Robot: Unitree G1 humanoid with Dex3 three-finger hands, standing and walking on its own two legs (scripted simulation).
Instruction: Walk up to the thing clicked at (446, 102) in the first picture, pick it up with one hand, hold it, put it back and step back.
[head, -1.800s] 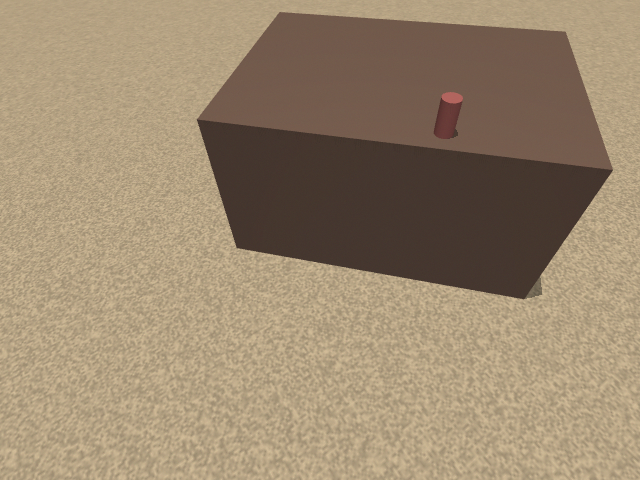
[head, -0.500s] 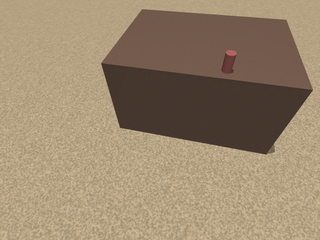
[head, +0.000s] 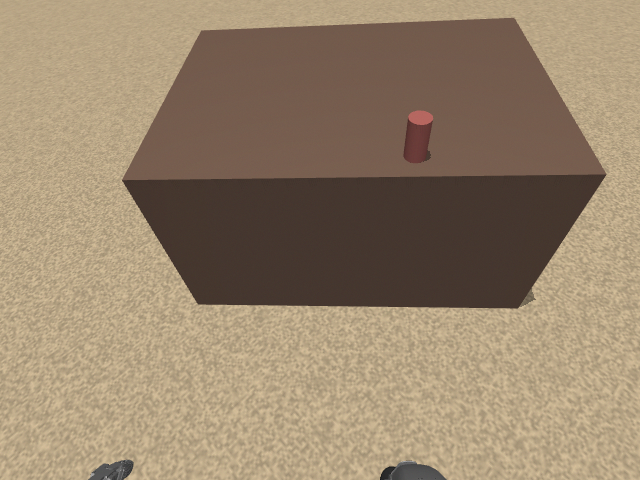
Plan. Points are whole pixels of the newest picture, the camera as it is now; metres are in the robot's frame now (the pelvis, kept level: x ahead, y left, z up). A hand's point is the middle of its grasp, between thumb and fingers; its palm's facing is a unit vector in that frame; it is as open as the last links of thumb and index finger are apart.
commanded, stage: walk up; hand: right
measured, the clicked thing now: (417, 137) +0.81 -0.22 -0.10
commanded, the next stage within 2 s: none
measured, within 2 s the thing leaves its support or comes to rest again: neither
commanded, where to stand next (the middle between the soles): +0.46 +0.04 m, yaw -4 degrees
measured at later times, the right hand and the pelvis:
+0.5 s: hand (510, 408) +0.23 -0.24 -0.12, palm faces +0.04 +0.91 -0.42, open 7.4 cm; pelvis +0.19 +0.05 +0.00, yaw -4 degrees
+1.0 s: hand (458, 295) +0.42 -0.22 -0.14, palm faces +0.00 +0.94 -0.35, open 7.4 cm; pelvis +0.36 +0.05 +0.00, yaw -4 degrees
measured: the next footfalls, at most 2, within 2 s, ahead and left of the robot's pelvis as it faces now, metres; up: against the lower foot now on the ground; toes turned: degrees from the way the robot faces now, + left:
left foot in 0.34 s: +0.27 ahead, +0.17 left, +0.00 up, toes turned +2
right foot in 0.72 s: +0.41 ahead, -0.07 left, +0.00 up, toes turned -5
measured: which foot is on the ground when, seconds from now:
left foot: down 0.00-0.02, up 0.04-0.32, down 0.34-0.74, up 0.76-1.00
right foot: down 0.00-0.36, up 0.38-0.70, down 0.72-1.00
